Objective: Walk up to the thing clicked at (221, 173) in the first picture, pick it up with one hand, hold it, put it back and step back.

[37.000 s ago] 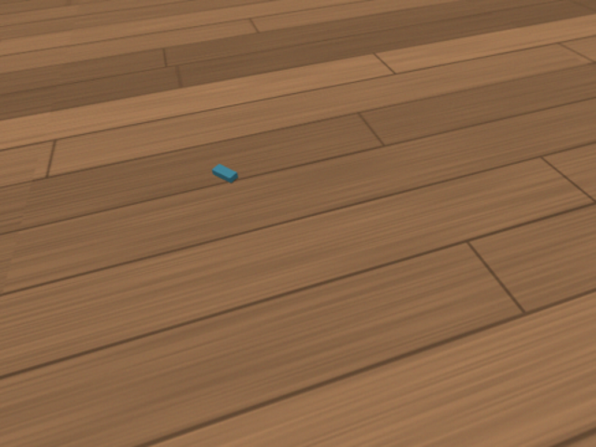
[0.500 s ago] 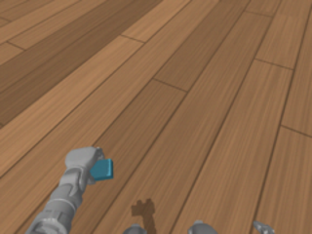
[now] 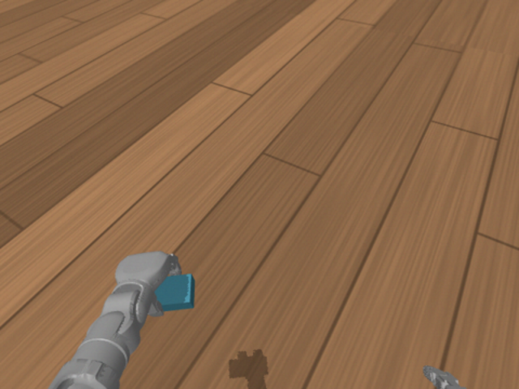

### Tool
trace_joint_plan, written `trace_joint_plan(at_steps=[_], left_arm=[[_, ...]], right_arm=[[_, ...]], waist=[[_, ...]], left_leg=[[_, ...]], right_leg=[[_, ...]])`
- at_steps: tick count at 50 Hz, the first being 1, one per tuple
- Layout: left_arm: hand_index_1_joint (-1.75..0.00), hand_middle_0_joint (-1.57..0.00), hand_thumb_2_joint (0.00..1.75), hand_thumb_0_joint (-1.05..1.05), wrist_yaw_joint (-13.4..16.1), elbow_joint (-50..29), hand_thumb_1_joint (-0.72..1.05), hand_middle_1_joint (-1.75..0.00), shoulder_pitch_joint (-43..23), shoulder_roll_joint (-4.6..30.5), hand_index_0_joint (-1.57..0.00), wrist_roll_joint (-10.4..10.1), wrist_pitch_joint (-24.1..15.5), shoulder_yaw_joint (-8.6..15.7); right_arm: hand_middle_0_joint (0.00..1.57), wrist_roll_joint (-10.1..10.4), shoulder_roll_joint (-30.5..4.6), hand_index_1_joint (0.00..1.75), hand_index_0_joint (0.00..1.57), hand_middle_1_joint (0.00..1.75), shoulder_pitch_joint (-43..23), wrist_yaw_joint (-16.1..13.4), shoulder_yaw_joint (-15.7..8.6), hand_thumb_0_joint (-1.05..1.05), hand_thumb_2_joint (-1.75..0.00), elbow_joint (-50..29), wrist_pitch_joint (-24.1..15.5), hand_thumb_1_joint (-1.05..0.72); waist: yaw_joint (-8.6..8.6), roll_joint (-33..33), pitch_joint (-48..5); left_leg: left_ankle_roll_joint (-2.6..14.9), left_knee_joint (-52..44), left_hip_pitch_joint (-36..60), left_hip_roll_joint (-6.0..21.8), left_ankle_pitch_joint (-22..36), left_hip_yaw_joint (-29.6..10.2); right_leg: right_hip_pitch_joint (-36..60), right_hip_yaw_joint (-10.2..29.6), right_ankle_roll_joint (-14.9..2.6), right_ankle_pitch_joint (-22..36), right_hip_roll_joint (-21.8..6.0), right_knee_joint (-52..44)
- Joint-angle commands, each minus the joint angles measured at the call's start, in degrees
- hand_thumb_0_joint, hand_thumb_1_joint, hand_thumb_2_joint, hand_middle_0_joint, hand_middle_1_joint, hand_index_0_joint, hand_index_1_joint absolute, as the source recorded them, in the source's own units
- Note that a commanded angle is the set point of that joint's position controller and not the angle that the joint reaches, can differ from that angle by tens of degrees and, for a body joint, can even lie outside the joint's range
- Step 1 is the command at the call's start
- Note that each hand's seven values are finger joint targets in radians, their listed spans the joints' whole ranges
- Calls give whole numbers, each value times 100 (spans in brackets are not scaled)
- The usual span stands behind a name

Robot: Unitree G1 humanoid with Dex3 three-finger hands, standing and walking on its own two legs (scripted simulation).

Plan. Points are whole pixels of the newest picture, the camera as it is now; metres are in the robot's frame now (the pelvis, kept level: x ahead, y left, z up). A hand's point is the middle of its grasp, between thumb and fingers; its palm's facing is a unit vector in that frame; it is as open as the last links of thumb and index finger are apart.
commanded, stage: hold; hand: left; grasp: from above
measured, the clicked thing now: (159, 294) +0.32 +0.23 -0.11
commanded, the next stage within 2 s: crouch in 1.50 s
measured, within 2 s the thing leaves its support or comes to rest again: neither
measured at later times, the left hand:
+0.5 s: hand (153, 297) +0.29 +0.22 -0.04, palm faces -0.45 -0.06 -0.89, open 8.5 cm
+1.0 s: hand (146, 303) +0.27 +0.22 -0.02, palm faces -0.45 -0.06 -0.89, open 8.5 cm
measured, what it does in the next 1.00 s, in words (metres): stands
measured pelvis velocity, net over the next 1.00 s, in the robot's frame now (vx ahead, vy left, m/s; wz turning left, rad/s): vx -0.02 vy -0.01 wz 0.00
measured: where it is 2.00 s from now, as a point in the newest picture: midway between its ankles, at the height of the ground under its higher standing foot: outside the picture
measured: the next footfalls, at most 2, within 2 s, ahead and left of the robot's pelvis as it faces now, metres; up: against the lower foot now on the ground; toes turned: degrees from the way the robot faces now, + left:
none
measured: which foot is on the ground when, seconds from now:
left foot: down 0.00-1.00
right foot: down 0.00-1.00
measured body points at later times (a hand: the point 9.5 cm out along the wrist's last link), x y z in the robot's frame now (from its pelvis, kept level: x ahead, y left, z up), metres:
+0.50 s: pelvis -0.01 -0.01 +0.01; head +0.01 -0.02 +0.46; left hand +0.31 +0.22 +0.01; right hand +0.12 -0.27 -0.11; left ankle -0.01 +0.12 -0.72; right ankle +0.00 -0.14 -0.72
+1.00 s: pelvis -0.02 -0.01 +0.02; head -0.02 -0.03 +0.47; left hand +0.29 +0.22 +0.03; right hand +0.12 -0.26 -0.10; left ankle -0.01 +0.12 -0.72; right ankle +0.00 -0.14 -0.72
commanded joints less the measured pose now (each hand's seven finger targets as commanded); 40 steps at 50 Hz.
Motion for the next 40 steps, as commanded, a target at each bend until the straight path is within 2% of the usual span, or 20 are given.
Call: trace_joint_plan(at_steps=[1, 4, 6, 9, 10, 11, 13, 14, 15, 16, 19, 24, 25, 27, 32, 33, 34, 35, 37, 40], left_arm=[[-44, -93, 41, 0, 198, -1296, 64, -50, -1811, 1208, -98, -16, -6, 544], [-43, -93, 40, 0, 147, -1283, 65, -49, -1733, 1222, -99, 27, 2, 555], [-44, -93, 41, 0, 123, -1342, 64, -49, -1742, 1173, -98, 29, -9, 508], [-45, -94, 42, 0, 109, -1411, 64, -50, -1743, 1226, -99, 4, -5, 553], [-44, -93, 40, 0, 101, -1352, 64, -49, -1660, 1199, -98, 12, -1, 547], [-44, -93, 40, 0, 95, -1484, 65, -50, -1720, 1272, -99, 1, -12, 596], [-44, -92, 40, 0, 49, -1373, 62, -50, -1665, 1159, -97, 45, 1, 494], [-44, -92, 39, 0, 51, -1649, 64, -50, -1804, 1226, -98, 13, -25, 528], [-45, -92, 40, 0, 52, -1516, 63, -51, -1742, 1293, -98, 41, -13, 586], [-45, -90, 40, 0, 37, -1464, 62, -51, -1700, 1196, -96, -7, -16, 543], [-45, -94, 42, 0, 31, -1543, 65, -50, -1802, 1262, -99, 19, -18, 563], [-44, -91, 38, 0, -17, -1532, 63, -51, -1704, 1207, -97, -3, -16, 543], [-44, -92, 36, 0, -34, -1536, 64, -50, -1669, 1266, -98, -14, -14, 573], [-44, -90, 36, 0, -60, -1687, 63, -51, -1783, 1250, -97, -22, -42, 543], [-45, -92, 35, 0, -100, -1648, 65, -53, -1686, 1326, -98, -28, -56, 624], [-45, -92, 37, 0, -120, -1681, 65, -51, -1681, 1160, -99, -49, -61, 477], [-45, -94, 37, 0, -117, -1857, 68, -52, -1849, 1241, -101, -58, -80, 523], [-46, -92, 38, 0, -120, -1693, 66, -53, -1692, 1288, -99, -57, -76, 600], [-46, -94, 38, 0, -116, -1829, 67, -53, -1760, 1338, -101, -76, -115, 631], [-46, -93, 36, 0, -140, -1823, 68, -54, -1785, 1340, -100, -58, -111, 614]], right_arm=[[20, -17, -863, 30, 20, 30, -40, -47, -283, 0, -89, -681, -161, -89], [20, -4, -861, 30, 20, 30, -61, -50, -289, 0, -89, -728, -119, -89], [20, -9, -868, 30, 20, 30, -66, -42, -277, 0, -89, -745, -94, -89], [20, -13, -859, 30, 20, 30, -175, -45, -264, 0, -89, -808, -68, -89], [20, -10, -864, 30, 20, 30, -185, -40, -260, 0, -89, -807, -56, -89], [20, 0, -878, 30, 20, 30, -215, -48, -273, 0, -89, -810, -46, -89], [20, -1, -870, 30, 20, 30, -203, -45, -265, 0, -89, -831, -25, -89], [20, 1, -866, 30, 20, 30, -247, -47, -257, 0, -89, -821, -17, -89], [20, -6, -880, 30, 20, 30, -237, -52, -272, 0, -89, -806, -14, -89], [20, -10, -872, 30, 20, 30, -227, -48, -253, 0, -89, -806, -9, -89], [20, 6, -855, 30, 20, 30, -351, -53, -234, 0, -89, -857, 11, -89], [20, -4, -848, 30, 20, 30, -413, -55, -207, 0, -89, -874, 10, -89], [20, 6, -844, 30, 20, 30, -490, -60, -201, 0, -89, -881, 15, -89], [20, 5, -832, 30, 20, 30, -508, -69, -190, 0, -89, -909, 11, -89], [20, 9, -821, 30, 20, 30, -585, -100, -171, 0, -89, -907, -7, -89], [20, 13, -815, 30, 20, 30, -582, -94, -157, 0, -89, -929, -10, -89], [20, 21, -802, 30, 20, 30, -653, -106, -156, 0, -89, -951, -19, -89], [20, 20, -834, 30, 20, 30, -590, -107, -159, 0, -89, -921, -19, -89], [20, 14, -822, 30, 20, 30, -648, -113, -154, 0, -89, -936, -36, -89], [20, 28, -812, 30, 20, 30, -704, -122, -145, 0, -89, -946, -44, -89]], waist=[[-6, 171, -1610], [31, 93, -1614], [-21, -26, -1509], [58, 38, -1466], [32, -54, -1409], [88, 20, -1517], [15, -23, -1422], [93, 50, -1503], [57, 33, -1484], [6, -25, -1401], [98, -11, -1365], [65, -9, -1181], [129, -28, -1192], [76, -6, -1218], [124, -72, -1183], [61, -106, -1114], [141, -28, -1143], [73, -82, -1112], [149, 5, -1075], [164, 95, -1074]], left_leg=[[3, -553, 1115, -268, 2211, -58], [36, -577, 1175, -275, 2382, -20], [53, -630, 1164, -287, 2301, -28], [47, -752, 1248, -293, 2099, -25], [66, -766, 1218, -302, 2065, -7], [60, -786, 1299, -308, 2128, 6], [70, -805, 1357, -293, 2192, 14], [57, -843, 1426, -289, 2217, -5], [64, -836, 1427, -290, 2205, 16], [68, -874, 1390, -276, 2142, -2], [82, -964, 1451, -297, 2008, 25], [89, -1105, 1428, -299, 1631, 30], [83, -1139, 1450, -288, 1656, 13], [95, -1144, 1489, -295, 1632, 30], [111, -1223, 1540, -305, 1602, 43], [112, -1241, 1552, -298, 1576, 45], [105, -1261, 1575, -305, 1545, 48], [115, -1267, 1581, -306, 1499, 53], [92, -1345, 1550, -290, 1343, 34], [73, -1402, 1614, -273, 1337, 23]], right_leg=[[821, -112, -226, 1810, 342, -435], [892, -93, -219, 2017, 338, -454], [957, -85, -199, 2003, 317, -516], [982, -87, -205, 1778, 316, -650], [1030, -82, -190, 1792, 303, -672], [1085, -69, -188, 1857, 295, -671], [1019, -77, -194, 1913, 306, -679], [1090, -79, -194, 1905, 304, -706], [1097, -77, -191, 1898, 309, -743], [1067, -88, -192, 1840, 318, -752], [1106, -68, -182, 1729, 289, -864], [1085, -52, -191, 1350, 287, -1005], [1144, -67, -190, 1347, 293, -1013], [1118, -46, -181, 1344, 283, -1049], [1209, -43, -175, 1308, 270, -1140], [1179, -45, -176, 1296, 267, -1146], [1193, -45, -175, 1239, 260, -1184], [1167, -38, -169, 1210, 264, -1201], [1228, -59, -191, 1030, 274, -1232], [1201, -67, -209, 993, 287, -1249]])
